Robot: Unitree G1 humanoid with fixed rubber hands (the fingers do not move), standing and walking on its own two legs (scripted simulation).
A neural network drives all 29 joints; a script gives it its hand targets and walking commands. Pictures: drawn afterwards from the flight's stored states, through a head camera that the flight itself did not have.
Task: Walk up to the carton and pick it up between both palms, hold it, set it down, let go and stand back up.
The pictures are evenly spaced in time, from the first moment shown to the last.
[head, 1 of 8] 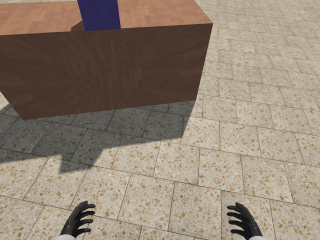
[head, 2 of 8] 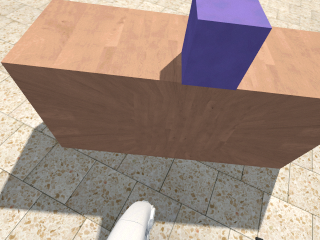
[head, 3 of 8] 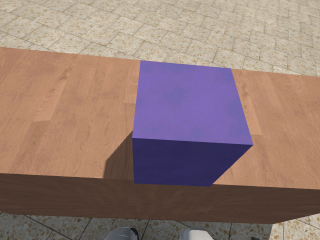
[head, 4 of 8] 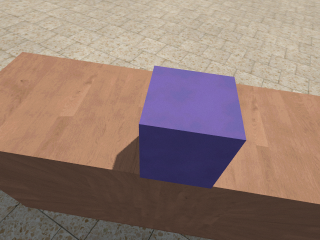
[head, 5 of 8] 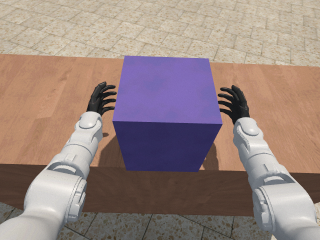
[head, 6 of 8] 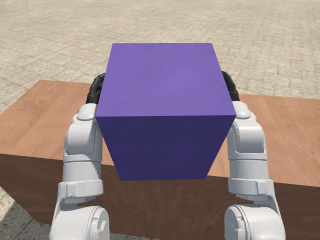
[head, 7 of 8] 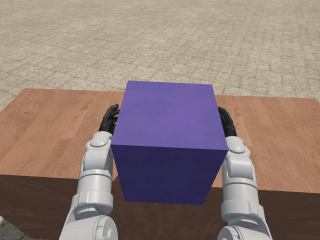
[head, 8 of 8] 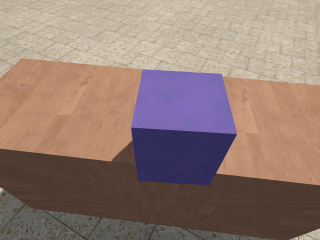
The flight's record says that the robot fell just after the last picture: no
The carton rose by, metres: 0.20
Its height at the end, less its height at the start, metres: +0.00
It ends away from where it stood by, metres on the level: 0.04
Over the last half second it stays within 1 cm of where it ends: yes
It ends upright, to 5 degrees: yes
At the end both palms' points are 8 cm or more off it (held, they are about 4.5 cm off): yes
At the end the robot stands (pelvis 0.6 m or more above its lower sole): yes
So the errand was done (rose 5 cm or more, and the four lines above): yes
